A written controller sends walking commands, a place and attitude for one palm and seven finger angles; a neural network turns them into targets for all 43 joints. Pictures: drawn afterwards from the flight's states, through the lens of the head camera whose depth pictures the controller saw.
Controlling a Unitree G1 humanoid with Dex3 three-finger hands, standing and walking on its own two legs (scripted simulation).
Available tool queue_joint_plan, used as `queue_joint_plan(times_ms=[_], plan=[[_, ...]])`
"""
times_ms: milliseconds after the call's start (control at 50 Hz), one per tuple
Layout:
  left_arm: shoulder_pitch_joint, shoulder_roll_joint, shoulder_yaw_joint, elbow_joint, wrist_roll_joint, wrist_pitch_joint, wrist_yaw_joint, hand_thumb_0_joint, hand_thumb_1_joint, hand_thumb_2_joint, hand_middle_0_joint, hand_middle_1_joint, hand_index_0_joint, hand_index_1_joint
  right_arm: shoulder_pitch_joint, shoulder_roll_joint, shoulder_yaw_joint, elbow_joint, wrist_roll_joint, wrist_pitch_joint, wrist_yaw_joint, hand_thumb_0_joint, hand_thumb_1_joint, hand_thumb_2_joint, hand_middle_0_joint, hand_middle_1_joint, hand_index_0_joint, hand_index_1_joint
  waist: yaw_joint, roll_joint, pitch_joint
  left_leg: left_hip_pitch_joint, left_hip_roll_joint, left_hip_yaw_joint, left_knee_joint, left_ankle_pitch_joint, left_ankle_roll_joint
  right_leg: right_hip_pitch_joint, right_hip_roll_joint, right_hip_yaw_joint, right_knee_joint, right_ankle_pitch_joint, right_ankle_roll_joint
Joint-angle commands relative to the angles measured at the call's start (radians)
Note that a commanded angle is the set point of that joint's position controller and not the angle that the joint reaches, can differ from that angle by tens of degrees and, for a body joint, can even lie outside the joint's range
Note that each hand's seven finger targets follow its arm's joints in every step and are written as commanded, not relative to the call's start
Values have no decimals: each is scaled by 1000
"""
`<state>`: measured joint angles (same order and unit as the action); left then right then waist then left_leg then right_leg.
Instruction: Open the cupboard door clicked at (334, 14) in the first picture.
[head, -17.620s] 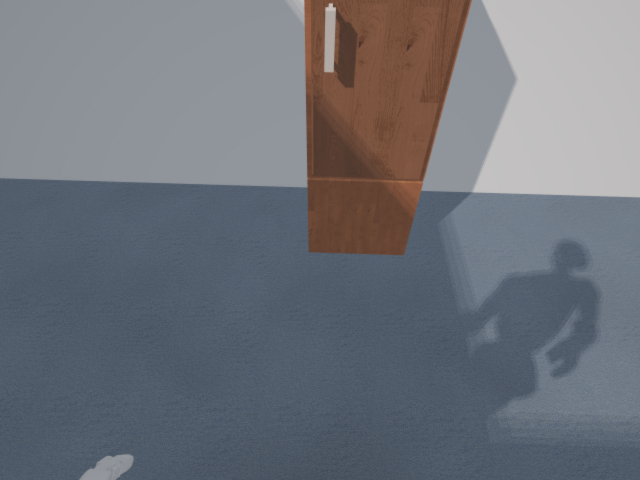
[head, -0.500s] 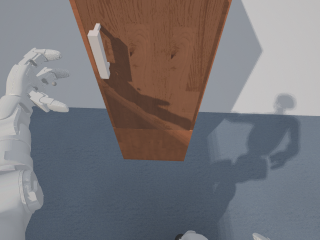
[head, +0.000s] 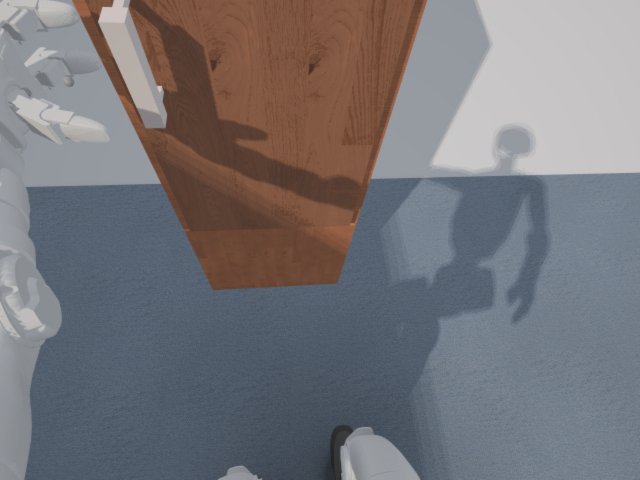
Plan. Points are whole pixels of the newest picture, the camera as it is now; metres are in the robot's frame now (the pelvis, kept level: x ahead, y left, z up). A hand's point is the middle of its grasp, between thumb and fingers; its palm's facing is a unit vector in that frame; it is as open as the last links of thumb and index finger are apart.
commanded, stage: move the hooked fingers beside the handle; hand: left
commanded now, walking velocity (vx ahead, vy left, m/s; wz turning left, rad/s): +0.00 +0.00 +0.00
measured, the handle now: (140, 63) +0.58 +0.15 +0.13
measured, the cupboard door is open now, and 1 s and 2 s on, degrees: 0 0 0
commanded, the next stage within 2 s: slide the fingers in behind the handle in 0.90 s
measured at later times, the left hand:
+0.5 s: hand (60, 93) +0.53 +0.22 +0.14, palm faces -0.06 -1.00 +0.00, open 14.0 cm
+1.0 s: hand (58, 95) +0.52 +0.22 +0.14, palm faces -0.04 -1.00 -0.03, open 14.0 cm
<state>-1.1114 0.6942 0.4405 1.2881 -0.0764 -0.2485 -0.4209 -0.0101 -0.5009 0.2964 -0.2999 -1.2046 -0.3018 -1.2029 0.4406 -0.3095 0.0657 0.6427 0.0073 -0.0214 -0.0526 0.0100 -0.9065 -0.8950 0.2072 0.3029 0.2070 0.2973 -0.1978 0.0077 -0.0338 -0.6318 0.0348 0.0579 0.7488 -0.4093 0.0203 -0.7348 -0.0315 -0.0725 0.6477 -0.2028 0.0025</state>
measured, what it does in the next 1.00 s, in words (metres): stands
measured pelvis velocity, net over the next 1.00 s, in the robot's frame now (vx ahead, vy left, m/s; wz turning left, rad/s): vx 0.01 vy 0.00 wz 0.00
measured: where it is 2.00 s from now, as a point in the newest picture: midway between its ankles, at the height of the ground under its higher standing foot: outside the picture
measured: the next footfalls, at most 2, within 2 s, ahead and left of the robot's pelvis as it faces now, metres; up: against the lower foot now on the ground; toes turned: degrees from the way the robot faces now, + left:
none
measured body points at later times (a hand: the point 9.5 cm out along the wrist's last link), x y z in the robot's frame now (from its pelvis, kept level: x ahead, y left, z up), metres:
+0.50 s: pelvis +0.03 +0.01 +0.00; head +0.13 +0.02 +0.44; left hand +0.53 +0.28 +0.14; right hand +0.04 -0.26 -0.10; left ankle -0.04 +0.10 -0.71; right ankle +0.06 -0.13 -0.71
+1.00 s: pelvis +0.01 +0.00 +0.00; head +0.12 +0.01 +0.43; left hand +0.52 +0.28 +0.15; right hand -0.01 -0.27 -0.11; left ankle -0.04 +0.10 -0.71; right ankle +0.06 -0.13 -0.71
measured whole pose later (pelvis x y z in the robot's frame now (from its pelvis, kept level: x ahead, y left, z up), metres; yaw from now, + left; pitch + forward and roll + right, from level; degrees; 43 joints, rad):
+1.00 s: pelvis +0.01 +0.00 +0.00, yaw +0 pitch +17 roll -2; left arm -1.02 0.68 0.45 1.23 -0.09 -0.26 -0.43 -0.01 -0.50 0.30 -0.30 -1.20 -0.30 -1.20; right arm 0.44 -0.30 0.06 0.61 0.01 0.05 -0.03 0.01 -0.91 -0.90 0.21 0.30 0.21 0.30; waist -0.18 0.02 -0.05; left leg -0.63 0.05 0.05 0.77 -0.43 0.02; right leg -0.73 -0.02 -0.08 0.66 -0.22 0.00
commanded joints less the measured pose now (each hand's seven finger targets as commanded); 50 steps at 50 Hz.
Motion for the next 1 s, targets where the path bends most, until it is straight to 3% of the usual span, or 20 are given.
queue_joint_plan(times_ms=[0,40,60,100,200,260,320,360,380,400,420,480,540,560,600,700,760,840,920,980], plan=[[-480,310,35,-158,3,-45,9,0,-500,300,-300,-1200,-300,-1200,194,-186,-70,-50,-7,2,-3,0,-900,-900,200,300,200,300,-1,140,-468,135,-9,-87,-82,416,-11,324,47,44,3,273,-26],[-435,326,54,-145,6,-32,15,0,-500,300,-300,-1200,-300,-1200,206,-188,-73,-62,-10,13,1,0,-900,-900,200,300,200,300,4,103,-466,98,-10,-79,-83,396,-4,354,47,47,2,285,-23],[-398,344,77,-156,3,-39,14,0,-500,300,-300,-1200,-300,-1200,209,-190,-73,-74,-11,17,2,0,-900,-900,200,300,200,300,25,96,-491,103,-11,-82,-82,433,-5,378,50,43,13,313,-30],[-357,358,86,-197,5,-43,9,0,-500,300,-300,-1200,-300,-1200,210,-188,-76,-88,-11,31,7,0,-900,-900,200,300,200,300,41,127,-528,123,-9,-73,-76,486,-9,392,48,48,19,356,-29],[-333,339,100,-318,-31,-70,-13,0,-500,300,-300,-1200,-300,-1200,205,-184,-90,-107,-9,58,19,0,-900,-900,200,300,200,300,50,140,-567,195,2,-74,-63,579,-13,393,58,43,22,401,-29],[-326,272,71,-424,-59,-75,-22,0,-500,300,-300,-1200,-300,-1200,196,-176,-98,-113,-6,61,24,0,-900,-900,200,300,200,300,53,216,-607,294,8,-81,-52,696,-22,362,63,38,21,422,-33],[-275,210,47,-455,-80,-51,-16,0,-500,300,-300,-1200,-300,-1200,187,-168,-103,-98,-6,63,33,0,-900,-900,200,300,200,300,56,216,-580,331,18,-89,-51,764,-33,337,66,26,10,426,-29],[-245,195,43,-436,-87,-30,-11,0,-500,300,-300,-1200,-300,-1200,180,-167,-102,-97,-3,62,33,0,-900,-900,200,300,200,300,54,173,-540,304,16,-84,-56,755,-23,355,66,24,7,442,-30],[-232,172,29,-413,-85,-13,-9,0,-500,300,-300,-1200,-300,-1200,173,-162,-103,-94,-2,63,34,0,-900,-900,200,300,200,300,52,186,-510,287,13,-79,-59,737,-22,347,63,24,3,439,-27],[-243,152,5,-380,-78,-1,-5,0,-500,300,-300,-1200,-300,-1200,169,-162,-99,-87,-1,64,33,0,-900,-900,200,300,200,300,39,135,-456,256,13,-80,-66,692,-17,340,63,19,-2,423,-25],[-238,143,-1,-368,-75,6,1,0,-500,300,-300,-1200,-300,-1200,164,-161,-99,-89,-1,66,33,0,-900,-900,200,300,200,300,40,142,-435,237,9,-74,-71,655,-13,337,60,21,-4,408,-24],[-315,102,-45,-401,-60,-9,23,0,-500,300,-300,-1200,-300,-1200,153,-153,-97,-88,-5,62,29,0,-900,-900,200,300,200,300,22,162,-446,269,6,-81,-68,655,-17,318,59,21,1,394,-25],[-337,146,-9,-366,-60,-35,39,0,-500,300,-300,-1200,-300,-1200,145,-155,-92,-88,-6,58,24,0,-900,-900,200,300,200,300,21,94,-455,219,0,-76,-66,573,-8,360,57,29,9,392,-23],[-375,139,-16,-377,-66,-48,39,0,-500,300,-300,-1200,-300,-1200,140,-154,-89,-89,-6,54,19,0,-900,-900,200,300,200,300,13,115,-459,228,-2,-77,-65,580,-9,360,57,30,14,402,-26],[-395,170,1,-361,-54,-65,40,0,-500,300,-300,-1200,-300,-1200,130,-152,-86,-87,-6,50,18,0,-900,-900,200,300,200,300,25,141,-494,225,-6,-78,-59,570,-15,375,52,36,23,399,-27],[-394,190,-5,-300,-30,-65,42,0,-500,300,-300,-1200,-300,-1200,120,-150,-76,-88,-2,47,15,0,-900,-900,200,300,200,300,22,139,-483,184,-10,-79,-61,525,-10,379,47,38,28,384,-25],[-362,217,18,-229,-34,-49,34,0,-500,300,-300,-1200,-300,-1200,125,-161,-73,-96,0,46,12,0,-900,-900,200,300,200,300,20,74,-452,119,-15,-74,-70,442,0,405,46,40,24,364,-26],[-366,285,42,-234,-26,-53,10,0,-500,300,-300,-1200,-300,-1200,126,-169,-69,-108,2,47,10,0,-900,-900,200,300,200,300,31,76,-467,59,-22,-63,-74,365,3,443,41,56,24,349,-26],[-381,269,29,-293,-40,-86,-14,0,-500,300,-300,-1200,-300,-1200,133,-169,-75,-106,2,47,11,0,-900,-900,200,300,200,300,32,138,-514,120,-17,-64,-68,388,-1,411,47,55,21,329,-29],[-399,292,47,-266,-57,-77,-30,0,-500,300,-300,-1200,-300,-1200,144,-177,-74,-93,3,49,6,0,-900,-900,200,300,200,300,19,112,-484,95,-16,-69,-77,343,2,402,49,53,10,295,-26]])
